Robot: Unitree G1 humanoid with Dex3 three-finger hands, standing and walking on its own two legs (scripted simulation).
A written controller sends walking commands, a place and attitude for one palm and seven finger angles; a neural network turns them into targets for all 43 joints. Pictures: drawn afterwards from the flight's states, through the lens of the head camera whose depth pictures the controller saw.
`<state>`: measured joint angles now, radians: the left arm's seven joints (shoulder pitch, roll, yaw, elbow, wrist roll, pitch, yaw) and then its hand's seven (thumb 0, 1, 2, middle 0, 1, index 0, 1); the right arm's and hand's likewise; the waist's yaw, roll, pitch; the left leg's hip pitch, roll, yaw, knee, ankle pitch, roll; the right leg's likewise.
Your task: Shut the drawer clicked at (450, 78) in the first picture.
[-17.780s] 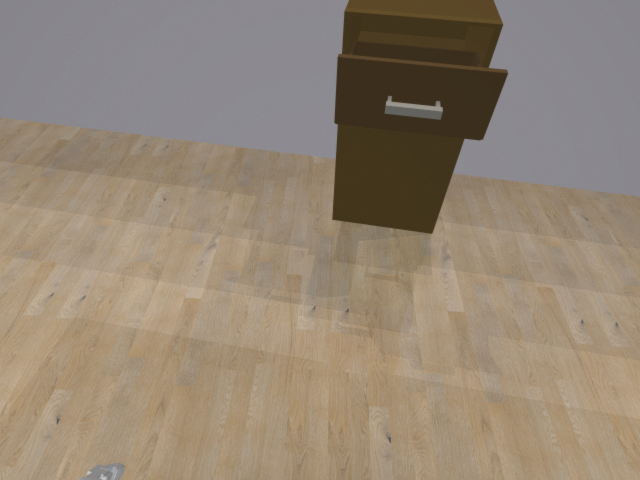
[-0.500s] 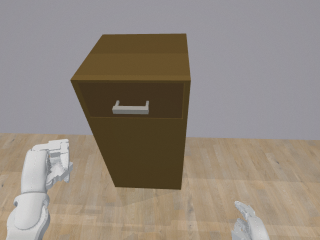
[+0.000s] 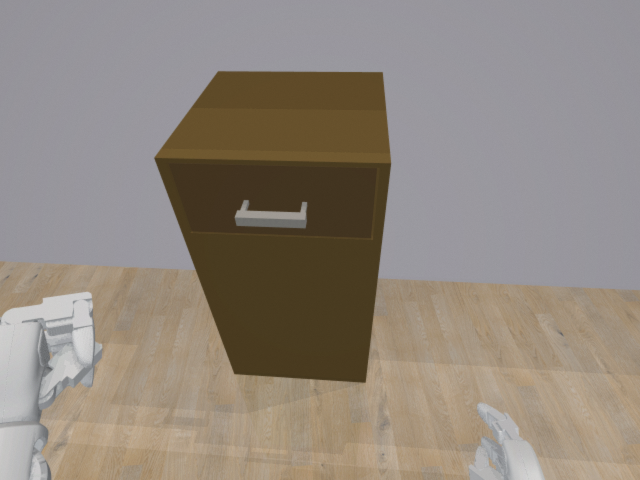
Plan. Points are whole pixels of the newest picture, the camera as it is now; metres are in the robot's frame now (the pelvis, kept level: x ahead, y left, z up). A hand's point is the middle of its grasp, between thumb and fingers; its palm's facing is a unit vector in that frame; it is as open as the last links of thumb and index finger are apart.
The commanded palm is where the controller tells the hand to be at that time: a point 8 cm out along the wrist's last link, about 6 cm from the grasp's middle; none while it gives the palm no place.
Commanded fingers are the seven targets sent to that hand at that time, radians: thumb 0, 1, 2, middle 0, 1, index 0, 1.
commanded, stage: step back with the hand held close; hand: left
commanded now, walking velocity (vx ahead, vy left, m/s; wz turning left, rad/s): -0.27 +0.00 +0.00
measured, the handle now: (273, 212) +0.60 +0.18 -0.01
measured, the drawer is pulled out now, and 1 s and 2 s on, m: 0.00 0.00 0.00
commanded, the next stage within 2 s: stop stepping back and stand still in 1.42 s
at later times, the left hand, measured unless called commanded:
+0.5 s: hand (71, 374) +0.15 +0.25 +0.16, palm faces +0.34 -0.78 -0.52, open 3.2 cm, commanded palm +0.10 +0.29 +0.17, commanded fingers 0.00 0.90 0.90 -1.40 -1.60 -1.40 -1.60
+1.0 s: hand (33, 443) +0.10 +0.25 +0.16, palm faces +0.38 -0.77 -0.51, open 3.2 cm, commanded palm +0.03 +0.29 +0.17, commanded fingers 0.00 0.90 0.90 -1.40 -1.60 -1.40 -1.60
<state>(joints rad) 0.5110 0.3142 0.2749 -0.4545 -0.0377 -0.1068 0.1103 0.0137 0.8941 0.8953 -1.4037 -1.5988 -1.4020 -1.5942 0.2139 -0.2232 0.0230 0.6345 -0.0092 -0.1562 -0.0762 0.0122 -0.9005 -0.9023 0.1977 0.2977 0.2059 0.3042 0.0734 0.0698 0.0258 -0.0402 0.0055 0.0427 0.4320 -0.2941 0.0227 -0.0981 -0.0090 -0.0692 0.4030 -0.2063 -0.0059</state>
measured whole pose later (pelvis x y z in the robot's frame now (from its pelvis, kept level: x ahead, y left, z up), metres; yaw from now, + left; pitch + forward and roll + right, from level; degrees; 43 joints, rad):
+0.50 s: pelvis -0.04 +0.01 -0.01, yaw -1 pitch +0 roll +0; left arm 0.62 0.38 0.37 -0.54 -0.02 -0.21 0.12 0.01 0.89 0.89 -1.40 -1.60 -1.40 -1.59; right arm 0.19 -0.22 -0.03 0.56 0.00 -0.04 -0.08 0.01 -0.90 -0.90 0.20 0.30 0.21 0.30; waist 0.01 0.02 0.03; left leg -0.25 -0.03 0.07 0.50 -0.26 0.05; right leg -0.33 -0.05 -0.04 0.50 -0.17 0.02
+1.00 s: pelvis -0.09 +0.00 -0.02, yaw +2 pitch +0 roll -1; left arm 0.60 0.39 0.41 -0.60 0.00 -0.28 0.13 0.01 0.89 0.89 -1.40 -1.60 -1.40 -1.59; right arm 0.19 -0.21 -0.03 0.58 -0.01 -0.09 -0.07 0.01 -0.90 -0.90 0.20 0.30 0.21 0.30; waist 0.00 -0.01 0.05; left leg -0.41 -0.01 0.02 0.62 -0.23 0.04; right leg -0.41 0.03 0.04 0.57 -0.17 0.00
